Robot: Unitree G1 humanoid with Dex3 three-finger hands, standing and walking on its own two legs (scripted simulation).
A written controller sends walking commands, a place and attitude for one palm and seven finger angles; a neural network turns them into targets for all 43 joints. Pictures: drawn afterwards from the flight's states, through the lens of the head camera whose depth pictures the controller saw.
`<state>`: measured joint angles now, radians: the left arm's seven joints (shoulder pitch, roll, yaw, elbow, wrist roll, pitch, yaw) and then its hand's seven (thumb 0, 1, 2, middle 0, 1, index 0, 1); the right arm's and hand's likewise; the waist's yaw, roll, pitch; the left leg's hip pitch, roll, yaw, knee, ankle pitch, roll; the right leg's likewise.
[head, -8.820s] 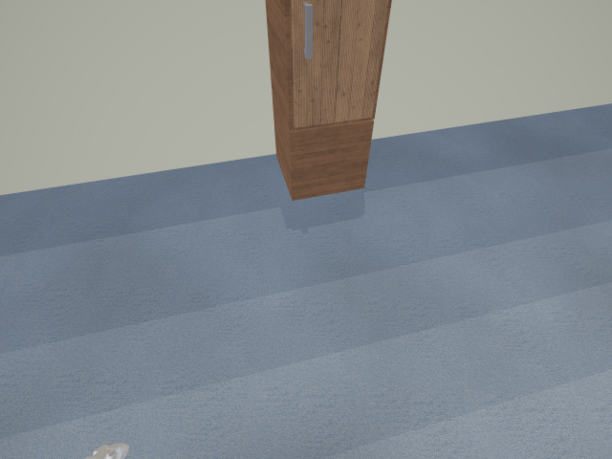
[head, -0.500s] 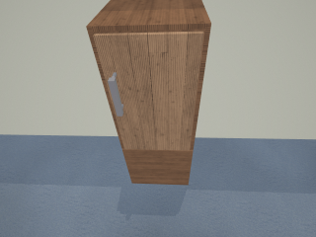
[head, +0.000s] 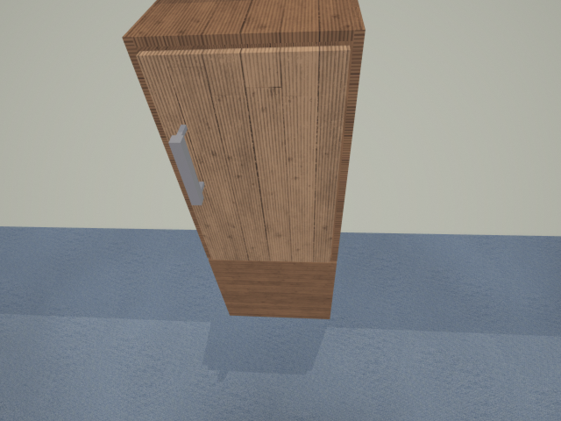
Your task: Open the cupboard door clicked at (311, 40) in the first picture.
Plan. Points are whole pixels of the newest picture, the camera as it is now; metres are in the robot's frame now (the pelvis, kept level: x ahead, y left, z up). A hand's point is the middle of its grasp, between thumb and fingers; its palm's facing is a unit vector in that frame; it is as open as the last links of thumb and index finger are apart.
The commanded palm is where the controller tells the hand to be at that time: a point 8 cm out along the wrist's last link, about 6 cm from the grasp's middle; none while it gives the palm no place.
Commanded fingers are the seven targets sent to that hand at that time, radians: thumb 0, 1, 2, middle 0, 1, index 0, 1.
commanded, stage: come to a stop and stand still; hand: left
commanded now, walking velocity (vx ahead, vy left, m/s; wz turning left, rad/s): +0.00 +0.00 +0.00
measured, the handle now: (190, 166) +0.57 +0.21 +0.04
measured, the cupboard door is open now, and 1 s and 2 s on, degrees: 0 0 0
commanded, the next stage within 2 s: look again from close up in 0.54 s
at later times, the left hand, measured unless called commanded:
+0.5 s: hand out of the picture +0.05 +0.17 -0.16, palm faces +0.05 -0.97 -0.24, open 7.3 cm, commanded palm none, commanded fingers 0.00 0.90 0.90 -0.20 -0.30 -0.20 -0.30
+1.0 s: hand out of the picture +0.02 +0.16 -0.17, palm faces +0.06 -0.98 -0.21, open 7.3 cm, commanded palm none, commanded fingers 0.00 0.90 0.90 -0.20 -0.30 -0.20 -0.30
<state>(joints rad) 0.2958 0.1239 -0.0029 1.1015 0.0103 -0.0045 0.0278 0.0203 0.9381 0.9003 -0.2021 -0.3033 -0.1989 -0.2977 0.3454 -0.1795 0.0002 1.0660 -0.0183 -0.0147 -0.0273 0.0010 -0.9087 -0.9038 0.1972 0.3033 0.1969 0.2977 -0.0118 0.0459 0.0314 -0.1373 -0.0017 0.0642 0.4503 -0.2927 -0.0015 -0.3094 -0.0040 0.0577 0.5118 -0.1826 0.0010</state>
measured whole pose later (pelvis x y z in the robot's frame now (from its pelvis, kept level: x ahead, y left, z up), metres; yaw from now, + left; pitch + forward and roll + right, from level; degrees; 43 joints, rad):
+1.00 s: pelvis +0.02 -0.01 +0.00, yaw +1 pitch -2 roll +1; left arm 0.27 0.15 0.01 1.11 0.01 -0.01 0.03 0.00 0.93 0.90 -0.20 -0.30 -0.20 -0.30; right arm 0.33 -0.14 0.00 1.13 -0.02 -0.02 -0.04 0.00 -0.91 -0.90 0.20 0.30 0.20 0.30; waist 0.00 0.02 0.04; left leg -0.09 0.03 0.03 0.41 -0.29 -0.03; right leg -0.24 0.02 0.02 0.45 -0.18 -0.02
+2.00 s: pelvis -0.02 +0.01 -0.08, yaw +5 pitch +12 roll -2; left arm 0.27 0.32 0.20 -0.01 -0.30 -0.19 -0.44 0.00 0.19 0.60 -0.25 -0.76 -0.25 -0.75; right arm 0.25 -0.18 0.08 0.52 0.03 -0.19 -0.04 0.01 -0.90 -0.90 0.21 0.30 0.21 0.30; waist -0.01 0.04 -0.09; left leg -0.77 0.00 -0.04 1.13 -0.56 0.00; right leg -0.85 -0.02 -0.04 1.05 -0.40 0.01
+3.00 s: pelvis +0.00 +0.01 -0.04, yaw +4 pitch +8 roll -1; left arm -0.06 0.47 0.45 0.41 -0.38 -0.15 -0.62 -0.02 -0.50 0.30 -0.30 -1.20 -0.29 -1.20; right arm 0.30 -0.31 0.05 0.53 0.04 -0.20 -0.08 0.01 -0.90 -0.90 0.20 0.30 0.20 0.30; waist -0.01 0.02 -0.06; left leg -0.53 0.01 -0.02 0.87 -0.48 0.00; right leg -0.62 -0.01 -0.03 0.80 -0.32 0.01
